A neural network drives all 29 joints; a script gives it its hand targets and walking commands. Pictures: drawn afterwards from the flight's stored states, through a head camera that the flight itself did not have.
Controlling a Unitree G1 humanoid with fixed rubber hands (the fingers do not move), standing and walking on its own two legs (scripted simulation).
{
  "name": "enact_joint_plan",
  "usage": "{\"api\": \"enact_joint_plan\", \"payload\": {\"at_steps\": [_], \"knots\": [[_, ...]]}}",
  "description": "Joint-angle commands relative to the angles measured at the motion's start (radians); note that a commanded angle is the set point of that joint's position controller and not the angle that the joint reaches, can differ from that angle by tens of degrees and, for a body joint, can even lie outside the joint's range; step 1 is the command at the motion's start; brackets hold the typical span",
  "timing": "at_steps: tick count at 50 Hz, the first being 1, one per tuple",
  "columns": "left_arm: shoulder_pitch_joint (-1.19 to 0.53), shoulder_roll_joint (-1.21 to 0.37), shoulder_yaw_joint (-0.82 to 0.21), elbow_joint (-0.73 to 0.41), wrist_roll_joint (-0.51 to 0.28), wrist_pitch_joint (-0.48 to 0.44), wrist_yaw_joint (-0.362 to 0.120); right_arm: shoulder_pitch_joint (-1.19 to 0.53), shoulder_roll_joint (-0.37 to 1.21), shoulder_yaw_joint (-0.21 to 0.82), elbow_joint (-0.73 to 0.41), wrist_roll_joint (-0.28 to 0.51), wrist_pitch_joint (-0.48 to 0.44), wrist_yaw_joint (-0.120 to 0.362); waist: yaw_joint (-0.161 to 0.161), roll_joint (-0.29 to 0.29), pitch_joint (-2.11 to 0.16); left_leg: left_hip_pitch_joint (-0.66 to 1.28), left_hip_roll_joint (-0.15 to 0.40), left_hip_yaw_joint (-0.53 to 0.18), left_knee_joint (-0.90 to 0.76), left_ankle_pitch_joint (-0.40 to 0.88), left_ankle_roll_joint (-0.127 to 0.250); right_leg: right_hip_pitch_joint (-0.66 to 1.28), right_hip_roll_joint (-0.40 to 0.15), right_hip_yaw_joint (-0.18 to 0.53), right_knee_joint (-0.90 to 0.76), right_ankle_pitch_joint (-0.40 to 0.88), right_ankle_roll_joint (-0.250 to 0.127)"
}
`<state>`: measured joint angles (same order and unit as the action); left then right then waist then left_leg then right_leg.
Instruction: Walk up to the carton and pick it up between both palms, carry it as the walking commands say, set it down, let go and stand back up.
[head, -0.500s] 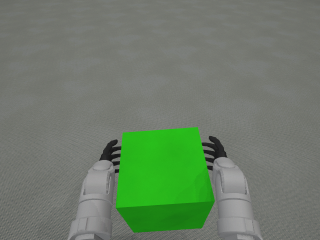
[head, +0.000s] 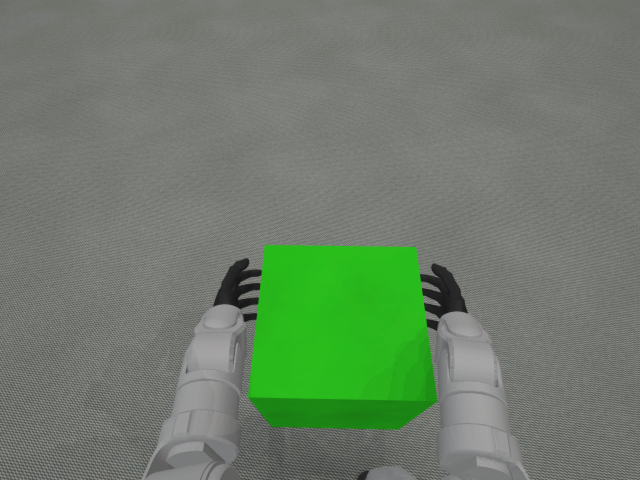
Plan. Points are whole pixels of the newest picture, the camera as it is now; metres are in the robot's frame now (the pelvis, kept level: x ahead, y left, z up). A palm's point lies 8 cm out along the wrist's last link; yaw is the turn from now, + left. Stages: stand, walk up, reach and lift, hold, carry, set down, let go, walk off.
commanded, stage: set down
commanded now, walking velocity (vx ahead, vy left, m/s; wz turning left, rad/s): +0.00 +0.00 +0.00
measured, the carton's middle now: (337, 345) +0.30 -0.07 -0.10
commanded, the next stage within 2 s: none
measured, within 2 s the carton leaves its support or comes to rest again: neither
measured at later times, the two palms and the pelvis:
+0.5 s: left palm (250, 327) +0.36 +0.06 -0.10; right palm (438, 333) +0.30 -0.23 -0.10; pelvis -0.04 -0.02 -0.05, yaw -1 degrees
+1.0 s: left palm (259, 329) +0.39 +0.05 -0.18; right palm (425, 335) +0.33 -0.24 -0.18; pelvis -0.05 -0.01 -0.13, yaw +0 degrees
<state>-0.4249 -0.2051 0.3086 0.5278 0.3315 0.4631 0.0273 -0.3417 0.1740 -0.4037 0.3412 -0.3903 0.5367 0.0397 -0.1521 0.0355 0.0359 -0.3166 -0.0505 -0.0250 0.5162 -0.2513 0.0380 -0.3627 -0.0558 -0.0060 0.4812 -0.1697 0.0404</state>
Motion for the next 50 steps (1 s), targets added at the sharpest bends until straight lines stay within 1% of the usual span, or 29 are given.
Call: {"api": "enact_joint_plan", "payload": {"at_steps": [1, 9, 12, 16, 19, 25, 34, 38, 45, 50], "knots": [[-0.424, -0.888, -0.432, 0.032, -0.159, -0.085, -0.227, -0.436, 0.798, 0.475, 0.060, 0.184, -0.074, 0.237, -0.003, -0.018, -0.407, -0.030, -0.050, -0.127, -0.058, 0.221, -0.001, 0.189, 0.138, 0.049, 0.058, 0.271, -0.042], [-0.448, -0.882, -0.436, 0.077, -0.125, -0.182, -0.230, -0.475, 0.804, 0.496, 0.093, 0.170, -0.186, 0.245, 0.002, -0.021, -0.531, -0.175, -0.072, -0.095, 0.048, 0.234, -0.005, 0.076, 0.152, 0.043, 0.160, 0.322, -0.039], [-0.479, -0.871, -0.438, 0.086, -0.116, -0.205, -0.238, -0.505, 0.819, 0.508, 0.103, 0.171, -0.215, 0.243, 0.006, -0.030, -0.575, -0.245, -0.080, -0.078, 0.094, 0.202, -0.006, 0.041, 0.153, 0.044, 0.193, 0.313, -0.036], [-0.537, -0.855, -0.433, 0.103, -0.101, -0.219, -0.256, -0.568, 0.841, 0.519, 0.114, 0.171, -0.236, 0.238, 0.019, -0.037, -0.624, -0.354, -0.092, -0.052, 0.163, 0.128, -0.005, -0.010, 0.153, 0.043, 0.239, 0.255, -0.031], [-0.583, -0.856, -0.430, 0.120, -0.096, -0.218, -0.271, -0.619, 0.854, 0.522, 0.118, 0.172, -0.238, 0.234, 0.022, -0.033, -0.669, -0.426, -0.098, -0.036, 0.215, 0.077, -0.005, -0.048, 0.156, 0.042, 0.274, 0.203, -0.028], [-0.659, -0.873, -0.422, 0.149, -0.099, -0.199, -0.294, -0.704, 0.873, 0.520, 0.132, 0.175, -0.221, 0.236, 0.016, -0.020, -0.756, -0.553, -0.107, -0.010, 0.305, 0.002, -0.008, -0.125, 0.162, 0.038, 0.345, 0.121, -0.027], [-0.763, -0.884, -0.387, 0.187, -0.110, -0.168, -0.302, -0.821, 0.867, 0.488, 0.164, 0.176, -0.189, 0.254, 0.011, -0.002, -0.823, -0.698, -0.119, 0.009, 0.403, -0.082, -0.014, -0.295, 0.170, 0.021, 0.453, 0.018, -0.031], [-0.797, -0.899, -0.384, 0.197, -0.122, -0.159, -0.293, -0.856, 0.855, 0.470, 0.177, 0.179, -0.181, 0.266, 0.000, 0.009, -0.860, -0.742, -0.124, 0.011, 0.444, -0.083, -0.022, -0.380, 0.175, 0.005, 0.509, 0.013, -0.035], [-0.838, -0.920, -0.396, 0.191, -0.144, -0.157, -0.268, -0.895, 0.838, 0.456, 0.189, 0.199, -0.176, 0.284, -0.007, 0.023, -0.952, -0.801, -0.132, 0.014, 0.521, -0.039, -0.037, -0.490, 0.183, -0.017, 0.605, 0.057, -0.036], [-0.862, -0.921, -0.406, 0.186, -0.157, -0.159, -0.250, -0.918, 0.823, 0.456, 0.191, 0.215, -0.177, 0.288, -0.012, 0.025, -1.009, -0.850, -0.139, 0.018, 0.577, -0.018, -0.045, -0.550, 0.184, -0.024, 0.663, 0.082, -0.031]]}}
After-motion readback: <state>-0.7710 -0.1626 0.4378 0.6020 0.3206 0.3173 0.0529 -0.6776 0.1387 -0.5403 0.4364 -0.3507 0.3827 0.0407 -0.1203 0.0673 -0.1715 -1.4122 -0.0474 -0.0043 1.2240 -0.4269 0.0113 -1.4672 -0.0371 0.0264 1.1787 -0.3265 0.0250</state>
